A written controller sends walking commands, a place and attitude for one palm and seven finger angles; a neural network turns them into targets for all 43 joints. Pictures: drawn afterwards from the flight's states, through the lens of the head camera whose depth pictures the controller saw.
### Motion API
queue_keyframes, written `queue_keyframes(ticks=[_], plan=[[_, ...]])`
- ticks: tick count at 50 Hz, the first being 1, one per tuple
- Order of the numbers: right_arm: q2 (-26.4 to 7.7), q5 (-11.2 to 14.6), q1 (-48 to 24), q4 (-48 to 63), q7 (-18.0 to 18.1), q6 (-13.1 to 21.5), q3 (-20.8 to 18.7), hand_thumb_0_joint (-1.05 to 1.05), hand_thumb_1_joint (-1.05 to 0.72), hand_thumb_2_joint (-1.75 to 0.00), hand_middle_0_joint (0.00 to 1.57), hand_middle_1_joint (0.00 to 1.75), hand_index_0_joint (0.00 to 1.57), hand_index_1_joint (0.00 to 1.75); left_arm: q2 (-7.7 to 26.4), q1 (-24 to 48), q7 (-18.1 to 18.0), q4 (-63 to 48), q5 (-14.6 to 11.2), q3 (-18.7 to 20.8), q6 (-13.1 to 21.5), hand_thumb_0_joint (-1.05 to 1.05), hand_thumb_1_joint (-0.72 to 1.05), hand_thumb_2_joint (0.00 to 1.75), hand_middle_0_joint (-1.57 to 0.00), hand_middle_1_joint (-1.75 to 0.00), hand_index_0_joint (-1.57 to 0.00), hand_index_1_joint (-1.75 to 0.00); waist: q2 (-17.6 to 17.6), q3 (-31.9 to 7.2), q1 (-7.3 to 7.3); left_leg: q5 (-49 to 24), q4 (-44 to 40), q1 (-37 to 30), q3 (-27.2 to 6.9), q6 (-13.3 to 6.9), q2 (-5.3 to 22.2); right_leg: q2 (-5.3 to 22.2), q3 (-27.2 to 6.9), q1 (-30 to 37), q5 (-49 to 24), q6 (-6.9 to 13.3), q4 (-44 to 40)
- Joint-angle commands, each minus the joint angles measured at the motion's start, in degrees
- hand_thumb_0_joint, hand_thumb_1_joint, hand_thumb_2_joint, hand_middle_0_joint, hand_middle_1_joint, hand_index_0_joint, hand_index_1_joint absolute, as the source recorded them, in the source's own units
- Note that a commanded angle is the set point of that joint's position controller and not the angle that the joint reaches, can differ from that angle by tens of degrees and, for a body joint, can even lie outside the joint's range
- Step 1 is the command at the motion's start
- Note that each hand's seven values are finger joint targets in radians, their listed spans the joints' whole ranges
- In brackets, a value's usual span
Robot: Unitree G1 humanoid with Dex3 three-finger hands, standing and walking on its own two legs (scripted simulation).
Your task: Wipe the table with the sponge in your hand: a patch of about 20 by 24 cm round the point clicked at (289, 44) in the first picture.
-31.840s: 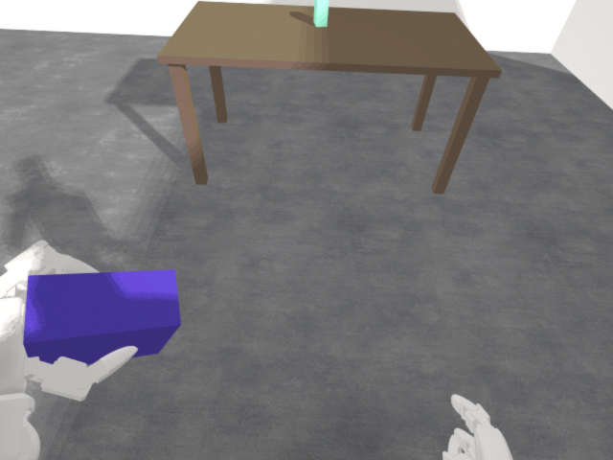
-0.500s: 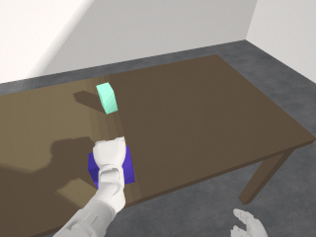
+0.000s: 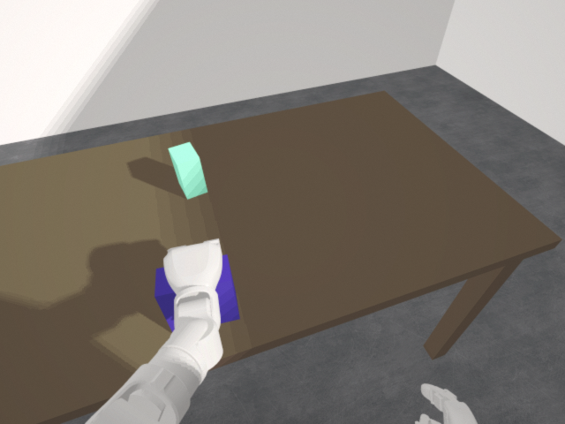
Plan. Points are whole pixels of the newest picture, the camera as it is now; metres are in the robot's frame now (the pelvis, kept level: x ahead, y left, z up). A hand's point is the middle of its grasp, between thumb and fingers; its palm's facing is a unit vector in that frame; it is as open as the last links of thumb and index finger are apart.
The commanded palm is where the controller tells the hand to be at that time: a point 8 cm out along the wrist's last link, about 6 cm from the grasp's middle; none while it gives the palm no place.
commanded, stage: wipe back along the third lane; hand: left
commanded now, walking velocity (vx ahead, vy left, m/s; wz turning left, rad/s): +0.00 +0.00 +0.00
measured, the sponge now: (202, 301) +0.33 +0.18 -0.06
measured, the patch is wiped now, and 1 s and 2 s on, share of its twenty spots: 1.00 1.00 1.00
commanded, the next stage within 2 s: slide back across to the middle lane in 0.22 s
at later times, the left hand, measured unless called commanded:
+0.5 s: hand (198, 287) +0.33 +0.18 -0.01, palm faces -0.03 -0.05 -1.00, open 10.0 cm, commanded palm +0.28 +0.18 +0.03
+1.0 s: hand (163, 297) +0.31 +0.23 -0.01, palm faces -0.06 -0.09 -0.99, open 10.0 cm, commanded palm +0.27 +0.23 +0.04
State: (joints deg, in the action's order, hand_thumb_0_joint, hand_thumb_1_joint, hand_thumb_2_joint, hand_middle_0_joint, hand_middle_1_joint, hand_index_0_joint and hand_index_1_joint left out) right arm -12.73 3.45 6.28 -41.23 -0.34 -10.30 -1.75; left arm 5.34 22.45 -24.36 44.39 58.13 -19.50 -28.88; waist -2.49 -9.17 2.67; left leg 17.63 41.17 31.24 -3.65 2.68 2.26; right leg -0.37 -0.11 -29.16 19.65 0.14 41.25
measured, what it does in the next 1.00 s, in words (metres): stands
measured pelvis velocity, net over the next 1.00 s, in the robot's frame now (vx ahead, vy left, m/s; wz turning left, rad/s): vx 0.02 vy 0.01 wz -0.01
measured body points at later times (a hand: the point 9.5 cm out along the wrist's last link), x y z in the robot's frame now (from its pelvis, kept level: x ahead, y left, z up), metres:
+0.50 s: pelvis +0.00 +0.00 +0.00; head +0.00 -0.02 +0.45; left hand +0.33 +0.18 +0.05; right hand +0.18 -0.23 -0.11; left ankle +0.03 +0.15 -0.71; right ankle +0.01 -0.12 -0.71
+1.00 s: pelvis +0.02 +0.01 +0.01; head +0.02 -0.01 +0.46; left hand +0.30 +0.23 +0.05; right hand +0.22 -0.23 -0.09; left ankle +0.03 +0.15 -0.71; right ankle +0.01 -0.12 -0.71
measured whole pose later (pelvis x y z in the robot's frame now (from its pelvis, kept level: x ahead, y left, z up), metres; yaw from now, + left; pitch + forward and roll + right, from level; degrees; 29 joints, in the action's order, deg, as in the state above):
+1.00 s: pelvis +0.02 +0.01 +0.01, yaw +0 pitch +5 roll -1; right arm -13.7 3.5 4.7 -38.6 1.1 -7.6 -1.7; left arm 12.4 6.3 -18.6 25.9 59.5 -12.5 -22.8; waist -2.8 -7.4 3.5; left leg 18.5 38.4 25.5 -2.9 2.3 2.2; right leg -0.1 -0.7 -23.3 20.0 -0.3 37.9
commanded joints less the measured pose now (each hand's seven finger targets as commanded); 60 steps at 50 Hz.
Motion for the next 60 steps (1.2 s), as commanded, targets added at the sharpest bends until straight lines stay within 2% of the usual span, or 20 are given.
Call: queue_keyframes(ticks=[1,7,8,10,13,16,18,21,23,26,28,29,33,40,43,46,48,50,53,60], plan=[[-6.3,0.1,-8.0,8.5,0.3,2.9,-1.9,0.00,-0.90,-0.90,0.20,0.30,0.20,0.30,2.2,8.8,0.7,-0.5,-0.9,1.7,0.1,0.00,0.10,1.30,-1.20,-1.60,-1.20,-1.60,8.6,-6.3,-0.97,-2.1,-4.6,-5.2,4.9,-3.4,-3.8,-2.3,2.6,1.6,-5.8,3.3,-8.7],[-6.3,0.0,-7.7,8.9,0.0,3.0,-2.0,0.00,-0.90,-0.90,0.20,0.30,0.20,0.30,0.4,8.7,0.7,0.1,-0.8,0.1,0.3,0.00,0.10,1.30,-1.20,-1.60,-1.20,-1.60,9.3,-6.5,-1.18,-2.5,-4.4,-5.0,4.9,-3.5,-3.7,-2.4,2.8,1.3,-6.5,3.3,-8.5],[-6.6,-0.1,-7.8,8.6,0.0,3.0,-2.2,0.00,-0.90,-0.90,0.20,0.30,0.20,0.30,3.0,7.4,0.5,0.4,-0.9,3.3,0.2,0.00,0.10,1.30,-1.20,-1.60,-1.20,-1.60,8.7,-6.9,-0.19,-2.7,-4.6,-4.8,4.8,-3.3,-3.6,-2.5,2.5,1.8,-6.8,3.5,-8.7],[-6.2,0.1,-7.9,9.0,-0.1,2.9,-2.0,0.00,-0.90,-0.90,0.20,0.30,0.20,0.30,-0.2,9.3,0.6,-0.2,-1.1,-0.4,0.3,0.00,0.10,1.30,-1.20,-1.60,-1.20,-1.60,9.5,-6.1,-1.48,-2.5,-4.5,-5.0,4.8,-3.5,-3.6,-2.4,3.0,1.1,-6.6,3.3,-8.4],[-6.5,-0.1,-7.9,8.7,-0.2,2.9,-2.2,0.00,-0.90,-0.90,0.20,0.30,0.20,0.30,2.3,7.2,0.3,0.3,-1.0,2.7,0.3,0.00,0.10,1.30,-1.20,-1.60,-1.20,-1.60,8.3,-7.1,-0.11,-2.8,-4.6,-5.0,4.7,-3.3,-3.6,-2.6,2.7,1.6,-6.9,3.6,-8.5],[-6.1,0.1,-7.9,9.1,-0.4,2.9,-2.1,0.00,-0.90,-0.90,0.20,0.30,0.20,0.30,-1.0,7.9,0.4,-0.3,-1.3,-0.9,0.3,0.00,0.10,1.30,-1.20,-1.60,-1.20,-1.60,9.0,-6.5,-1.13,-2.9,-4.3,-5.2,4.9,-3.5,-3.6,-2.4,3.0,1.4,-7.2,3.4,-8.4],[-6.7,-0.1,-8.4,9.1,-0.2,2.7,-2.3,0.00,-0.90,-0.90,0.20,0.30,0.20,0.30,5.1,4.9,0.0,-2.0,-1.4,5.4,0.2,0.00,0.10,1.30,-1.20,-1.60,-1.20,-1.60,8.4,-8.5,0.97,-3.7,-4.8,-5.7,4.8,-3.3,-3.7,-2.5,2.4,3.7,-7.9,3.6,-8.7],[-6.2,0.3,-9.3,10.0,-0.2,2.6,-2.0,0.00,-0.90,-0.90,0.20,0.30,0.20,0.30,3.4,4.4,0.4,-5.7,-1.6,2.7,-0.2,0.00,0.10,1.30,-1.20,-1.60,-1.20,-1.60,8.8,-7.5,0.15,-4.1,-5.2,-6.7,5.0,-3.6,-3.7,-2.2,2.6,4.6,-8.4,3.2,-9.1],[-6.7,0.2,-9.7,10.2,0.0,2.7,-2.1,0.00,-0.90,-0.90,0.20,0.30,0.20,0.30,8.1,2.6,0.4,-7.9,-1.3,7.1,-0.6,0.00,0.10,1.30,-1.20,-1.60,-1.20,-1.60,7.6,-8.6,1.60,-4.8,-5.8,-7.2,4.8,-3.5,-3.9,-2.4,1.9,6.4,-9.0,3.4,-9.6],[-6.4,0.4,-10.4,10.7,0.3,2.9,-1.6,0.00,-0.90,-0.90,0.20,0.30,0.20,0.30,7.5,1.5,1.3,-10.4,-1.3,5.3,-1.2,0.00,0.10,1.30,-1.20,-1.60,-1.20,-1.60,8.3,-6.5,0.77,-4.5,-6.4,-7.9,5.1,-3.8,-4.0,-2.1,2.0,6.9,-8.8,3.0,-10.4],[-6.9,0.3,-11.0,10.6,0.7,3.0,-1.6,0.00,-0.90,-0.90,0.20,0.30,0.20,0.30,12.5,0.4,1.6,-12.6,-0.8,9.8,-1.2,0.00,0.10,1.30,-1.20,-1.60,-1.20,-1.60,6.7,-6.9,1.99,-4.8,-7.0,-8.5,4.8,-3.7,-4.2,-2.2,1.2,7.9,-8.6,3.3,-10.9],[-6.5,0.5,-11.0,11.1,0.8,3.2,-1.3,0.00,-0.90,-0.90,0.20,0.30,0.20,0.30,9.7,0.2,2.3,-13.2,-0.7,6.7,-1.3,0.00,0.10,1.30,-1.20,-1.60,-1.20,-1.60,6.8,-6.2,1.09,-4.7,-7.1,-8.7,5.0,-3.9,-4.3,-2.0,1.7,8.0,-8.8,3.0,-10.7],[-7.1,0.4,-10.9,10.8,1.3,3.9,-1.5,0.00,-0.90,-0.90,0.20,0.30,0.20,0.30,13.8,-1.5,3.9,-15.5,-0.3,10.4,-0.2,0.00,0.10,1.30,-1.20,-1.60,-1.20,-1.60,6.6,-6.4,1.69,-6.1,-7.4,-9.9,4.7,-3.9,-4.3,-2.1,1.3,9.0,-10.9,3.2,-11.1],[-7.0,0.3,-10.0,11.2,1.6,4.9,-1.6,0.00,-0.90,-0.90,0.20,0.30,0.20,0.30,11.6,-4.5,6.2,-19.6,1.0,7.5,3.8,0.00,0.10,1.30,-1.20,-1.60,-1.20,-1.60,6.3,-5.6,0.15,-8.9,-6.4,-11.2,4.5,-4.2,-4.2,-1.9,1.7,8.4,-15.8,3.1,-10.1],[-7.6,0.1,-9.8,11.3,1.3,5.2,-2.0,0.00,-0.90,-0.90,0.20,0.30,0.20,0.30,14.8,-7.9,6.0,-20.9,1.3,11.0,4.6,0.00,0.10,1.30,-1.20,-1.60,-1.20,-1.60,5.2,-6.8,1.52,-10.3,-6.3,-11.6,4.2,-4.0,-4.2,-2.1,1.1,9.2,-17.4,3.6,-9.8],[-7.3,0.1,-9.6,11.4,1.4,5.4,-1.9,0.00,-0.90,-0.90,0.20,0.30,0.20,0.30,13.7,-7.6,5.6,-22.0,1.4,9.9,5.1,0.00,0.10,1.30,-1.20,-1.60,-1.20,-1.60,5.7,-6.4,0.79,-10.8,-6.0,-11.6,4.4,-4.1,-4.0,-2.0,1.9,8.7,-18.2,3.4,-9.0],[-7.9,-0.1,-9.8,11.2,1.5,5.5,-2.1,0.00,-0.90,-0.90,0.20,0.30,0.20,0.30,18.0,-10.3,5.1,-22.4,1.6,14.5,4.9,0.00,0.10,1.30,-1.20,-1.60,-1.20,-1.60,5.5,-7.6,2.24,-11.7,-6.1,-11.7,4.1,-3.9,-4.1,-2.1,1.2,9.8,-19.5,3.6,-9.0],[-7.3,0.0,-10.1,11.7,1.5,5.6,-1.8,0.00,-0.90,-0.90,0.20,0.30,0.20,0.30,14.9,-10.5,5.1,-23.4,1.6,11.5,4.7,0.00,0.10,1.30,-1.20,-1.60,-1.20,-1.60,5.8,-7.0,1.53,-11.5,-6.0,-11.4,4.3,-4.0,-4.1,-1.9,2.0,9.5,-19.4,3.3,-8.7],[-7.9,0.0,-10.5,11.2,1.8,5.7,-1.9,0.00,-0.90,-0.90,0.20,0.30,0.20,0.30,18.1,-11.2,5.1,-23.2,1.6,14.4,4.0,0.00,0.10,1.30,-1.20,-1.60,-1.20,-1.60,6.0,-6.3,2.21,-11.0,-6.5,-11.5,4.0,-4.0,-4.1,-2.1,1.2,9.4,-18.0,3.5,-9.5],[-7.9,0.1,-8.2,9.8,2.6,5.9,-1.7,0.00,-0.90,-0.90,0.20,0.30,0.20,0.30,16.1,-1.7,6.6,-18.6,2.4,11.0,4.9,0.00,0.10,1.30,-1.20,-1.60,-1.20,-1.60,5.3,-5.8,-0.38,-8.4,-5.6,-10.4,3.9,-4.2,-4.1,-2.0,2.3,5.4,-13.8,3.3,-8.8]])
